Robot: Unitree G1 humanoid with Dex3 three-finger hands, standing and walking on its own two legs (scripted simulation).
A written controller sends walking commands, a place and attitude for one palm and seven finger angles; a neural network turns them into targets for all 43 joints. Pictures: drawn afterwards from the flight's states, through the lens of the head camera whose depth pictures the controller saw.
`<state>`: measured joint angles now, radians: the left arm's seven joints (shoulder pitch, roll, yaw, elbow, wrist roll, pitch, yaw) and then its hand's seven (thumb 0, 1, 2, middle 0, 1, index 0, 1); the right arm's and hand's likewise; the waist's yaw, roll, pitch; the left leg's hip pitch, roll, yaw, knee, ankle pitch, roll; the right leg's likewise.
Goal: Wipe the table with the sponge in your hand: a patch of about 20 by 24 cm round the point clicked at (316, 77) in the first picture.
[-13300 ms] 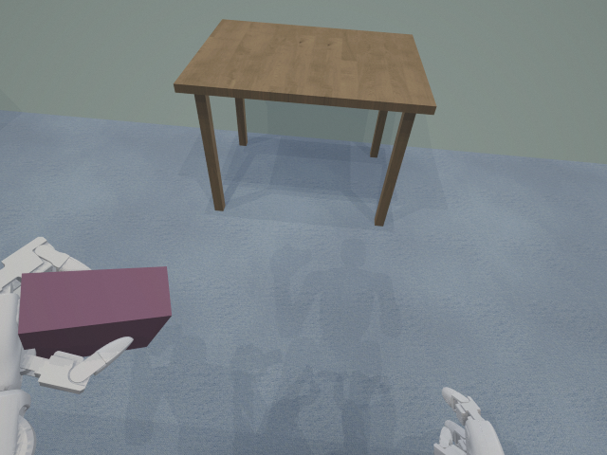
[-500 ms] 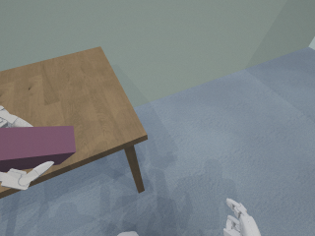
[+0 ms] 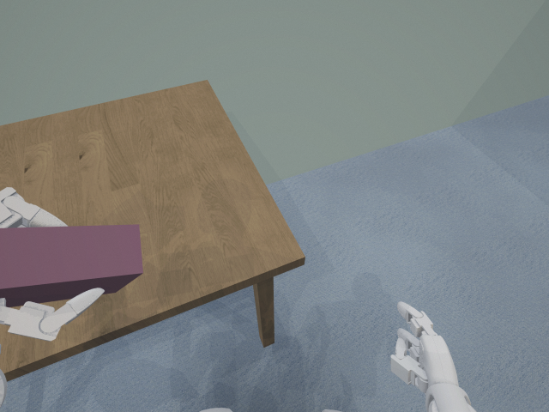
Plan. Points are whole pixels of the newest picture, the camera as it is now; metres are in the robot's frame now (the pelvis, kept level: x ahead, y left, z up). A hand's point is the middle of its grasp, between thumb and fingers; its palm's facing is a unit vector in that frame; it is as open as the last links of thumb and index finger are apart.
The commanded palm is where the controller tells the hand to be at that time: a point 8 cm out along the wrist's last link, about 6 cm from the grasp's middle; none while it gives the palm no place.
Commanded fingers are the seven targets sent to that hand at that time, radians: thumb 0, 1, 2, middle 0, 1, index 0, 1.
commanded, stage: shuffle to correct the standing spot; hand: left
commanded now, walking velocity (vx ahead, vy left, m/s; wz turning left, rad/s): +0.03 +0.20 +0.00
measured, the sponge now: (87, 266) +0.23 +0.21 +0.17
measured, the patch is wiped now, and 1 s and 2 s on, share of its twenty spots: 0.00 0.00 0.00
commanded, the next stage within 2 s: come to a stop and stand still in 0.26 s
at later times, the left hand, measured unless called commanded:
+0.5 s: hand out of the picture +0.23 +0.36 +0.19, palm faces +0.36 -0.82 -0.45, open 9.4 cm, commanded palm +0.16 +0.40 +0.20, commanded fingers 0.00 0.10 1.30 -1.20 -1.60 -1.20 -1.60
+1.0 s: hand out of the picture +0.23 +0.40 +0.24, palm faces +0.50 -0.74 -0.46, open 9.4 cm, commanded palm +0.13 +0.40 +0.20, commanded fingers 0.00 0.10 1.30 -1.20 -1.60 -1.20 -1.60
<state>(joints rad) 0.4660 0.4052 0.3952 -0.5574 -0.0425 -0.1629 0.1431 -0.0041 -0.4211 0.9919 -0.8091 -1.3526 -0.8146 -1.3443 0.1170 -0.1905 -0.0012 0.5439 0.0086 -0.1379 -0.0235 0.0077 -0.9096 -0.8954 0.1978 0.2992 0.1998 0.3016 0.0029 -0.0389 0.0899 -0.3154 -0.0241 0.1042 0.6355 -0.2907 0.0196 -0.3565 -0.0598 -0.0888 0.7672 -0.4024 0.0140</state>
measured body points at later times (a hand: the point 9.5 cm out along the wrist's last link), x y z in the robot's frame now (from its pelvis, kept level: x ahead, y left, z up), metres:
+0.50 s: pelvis +0.01 +0.12 +0.01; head +0.05 +0.14 +0.45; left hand +0.20 +0.40 +0.21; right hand +0.19 -0.11 -0.07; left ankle +0.03 +0.23 -0.72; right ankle +0.02 +0.02 -0.72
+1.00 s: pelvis -0.01 +0.11 +0.02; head +0.02 +0.14 +0.47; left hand +0.20 +0.44 +0.26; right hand +0.18 -0.09 -0.05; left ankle +0.03 +0.23 -0.72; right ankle +0.02 +0.02 -0.72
